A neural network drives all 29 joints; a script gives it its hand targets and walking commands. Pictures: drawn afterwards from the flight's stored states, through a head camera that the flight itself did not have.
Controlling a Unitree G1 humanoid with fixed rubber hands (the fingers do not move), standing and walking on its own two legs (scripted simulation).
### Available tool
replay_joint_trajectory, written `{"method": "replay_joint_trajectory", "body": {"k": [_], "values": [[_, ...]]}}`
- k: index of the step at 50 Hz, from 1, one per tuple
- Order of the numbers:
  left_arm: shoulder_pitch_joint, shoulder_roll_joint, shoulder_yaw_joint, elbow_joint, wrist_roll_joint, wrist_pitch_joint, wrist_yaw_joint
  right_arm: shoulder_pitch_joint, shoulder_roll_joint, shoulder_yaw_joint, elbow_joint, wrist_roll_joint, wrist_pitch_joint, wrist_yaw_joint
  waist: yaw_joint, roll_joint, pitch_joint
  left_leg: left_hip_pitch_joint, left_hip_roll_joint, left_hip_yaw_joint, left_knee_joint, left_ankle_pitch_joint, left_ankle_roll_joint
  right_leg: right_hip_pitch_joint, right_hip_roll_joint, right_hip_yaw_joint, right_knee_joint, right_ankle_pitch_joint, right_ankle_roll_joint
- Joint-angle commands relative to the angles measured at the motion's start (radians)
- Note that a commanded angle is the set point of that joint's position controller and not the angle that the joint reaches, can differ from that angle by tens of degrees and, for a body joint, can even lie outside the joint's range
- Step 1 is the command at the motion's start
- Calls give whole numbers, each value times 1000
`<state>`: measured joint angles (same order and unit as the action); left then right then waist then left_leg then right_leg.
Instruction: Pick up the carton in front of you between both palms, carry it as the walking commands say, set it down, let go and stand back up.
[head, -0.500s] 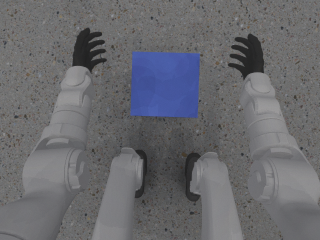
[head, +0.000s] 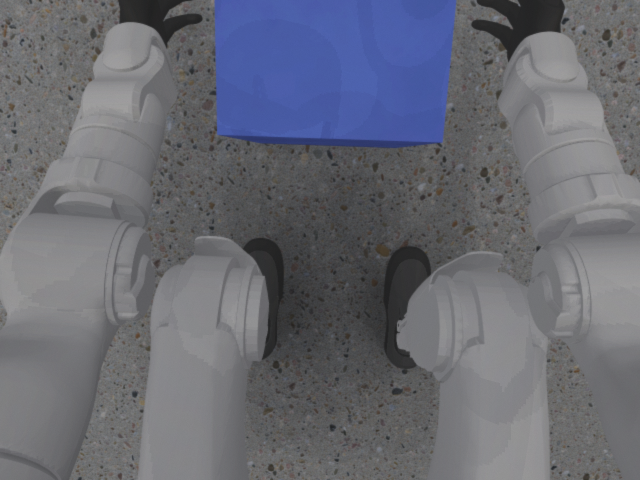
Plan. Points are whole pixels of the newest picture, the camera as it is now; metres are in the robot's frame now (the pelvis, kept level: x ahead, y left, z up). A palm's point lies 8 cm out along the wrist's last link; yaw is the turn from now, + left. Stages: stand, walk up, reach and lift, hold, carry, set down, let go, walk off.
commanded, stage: reach and lift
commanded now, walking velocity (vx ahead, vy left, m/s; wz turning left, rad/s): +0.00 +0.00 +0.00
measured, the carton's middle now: (331, 56) +0.52 +0.03 -0.26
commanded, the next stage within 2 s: none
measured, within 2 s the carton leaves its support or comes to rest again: leaves its support in 0.92 s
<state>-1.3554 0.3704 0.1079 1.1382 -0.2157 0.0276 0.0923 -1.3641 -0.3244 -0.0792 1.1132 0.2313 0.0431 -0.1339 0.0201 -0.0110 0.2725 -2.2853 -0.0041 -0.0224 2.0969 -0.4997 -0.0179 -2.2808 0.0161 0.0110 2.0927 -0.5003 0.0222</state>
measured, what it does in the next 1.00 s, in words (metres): stands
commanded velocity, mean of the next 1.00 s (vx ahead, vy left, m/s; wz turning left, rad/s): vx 0.00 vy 0.00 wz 0.00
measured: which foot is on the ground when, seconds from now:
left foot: down 0.00-1.00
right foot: down 0.00-1.00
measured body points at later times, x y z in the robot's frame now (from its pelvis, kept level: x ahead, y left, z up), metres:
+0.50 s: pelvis +0.01 +0.01 -0.01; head +0.37 +0.02 +0.25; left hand +0.54 +0.20 -0.20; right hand +0.55 -0.14 -0.19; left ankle +0.13 +0.12 -0.35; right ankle +0.13 -0.12 -0.35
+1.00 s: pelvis +0.00 +0.00 -0.03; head +0.35 +0.02 +0.26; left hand +0.54 +0.18 -0.18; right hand +0.56 -0.13 -0.16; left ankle +0.13 +0.12 -0.35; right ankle +0.13 -0.12 -0.35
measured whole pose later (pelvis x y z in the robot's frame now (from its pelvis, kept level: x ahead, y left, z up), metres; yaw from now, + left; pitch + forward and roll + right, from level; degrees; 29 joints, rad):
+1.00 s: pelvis +0.00 +0.00 -0.03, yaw +0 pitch +36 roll -1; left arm -1.36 0.30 0.03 1.06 -0.22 0.15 0.17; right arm -1.37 -0.23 -0.11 1.04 0.20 0.14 -0.20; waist 0.00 -0.03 0.26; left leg -2.30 -0.01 -0.02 2.20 -0.52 -0.02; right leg -2.29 0.03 0.02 2.19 -0.53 0.04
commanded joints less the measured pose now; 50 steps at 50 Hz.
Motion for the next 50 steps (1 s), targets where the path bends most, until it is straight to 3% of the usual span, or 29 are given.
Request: {"method": "replay_joint_trajectory", "body": {"k": [1, 5, 7, 15, 22, 25, 31, 34, 38, 41, 45, 48, 50], "values": [[-294, 170, -23, -67, -41, -41, 9, -282, -133, 27, -70, 31, -44, -11, 18, 3, -1191, 597, 4, 34, -111, 175, -12, 631, 2, -28, -91, 162, 16], [-302, 175, -67, -111, -84, -51, 16, -280, -116, 67, -124, 71, -55, -26, 7, -1, -1326, 668, -4, 42, -70, 258, -14, 714, 11, -40, -54, 253, 19], [-293, 167, -81, -117, -88, -50, 15, -242, -76, 85, -100, 90, -49, -25, 18, 2, -1309, 647, -10, 45, -71, 252, -10, 719, 16, -38, -51, 259, 17], [-188, 106, -45, -62, -24, -57, 16, -165, -42, 33, -73, 49, -61, -6, 35, 60, -1145, 636, -18, 29, -84, 300, -19, 510, 36, -46, -49, 241, 25], [-194, 41, -59, -66, -31, -64, 9, -155, -36, 6, -59, -6, -74, -9, -17, 21, -1073, 568, -26, 11, -100, 274, -14, 467, 30, -42, -68, 230, 22], [-241, -13, -107, -80, -53, -68, 6, -186, 23, 38, -59, 6, -80, -10, -20, 28, -1081, 576, -32, 12, -111, 257, -11, 482, 33, -40, -78, 216, 16], [-396, -208, -154, -89, -25, -70, -10, -319, 285, 105, -45, 20, -79, 11, 17, 43, -1098, 581, -54, 30, -121, 205, -4, 529, 62, -37, -85, 175, 13], [-570, -610, -256, -98, -21, -47, -93, -492, 637, 172, -54, -8, -62, 86, -6, 39, -1082, 575, -77, 30, -104, 193, -1, 498, 90, -41, -68, 165, 3], [-637, -861, -244, -133, 21, 1, -184, -592, 876, 165, -88, -60, -14, 181, 0, 20, -1024, 523, -103, 65, -89, 154, 6, 490, 117, -60, -59, 127, -8], [-675, -969, -272, -232, -14, 17, -208, -596, 1001, 198, -165, -51, 8, 201, -4, 8, -1178, 584, -110, 83, -68, 228, 6, 588, 128, -75, -47, 205, -10], [-733, -1093, -338, -432, -74, 53, -209, -636, 1139, 276, -352, 17, 47, 207, 12, 11, -1599, 760, -120, 106, -64, 368, -4, 790, 134, -95, -35, 352, -9], [-719, -1164, -368, -589, -57, 97, -203, -595, 1244, 293, -450, 32, 102, 209, 20, 41, -1826, 899, -134, 119, -89, 412, -7, 843, 150, -113, -57, 376, -1], [-630, -1216, -348, -584, -10, 139, -211, -571, 1284, 275, -498, -2, 139, 226, 26, 57, -1798, 900, -141, 120, -122, 399, -1, 775, 162, -120, -90, 334, 2]]}}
